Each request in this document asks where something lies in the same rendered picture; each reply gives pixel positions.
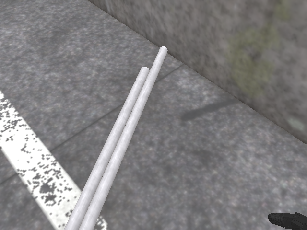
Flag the right robot hand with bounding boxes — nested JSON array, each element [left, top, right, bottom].
[[268, 212, 307, 230]]

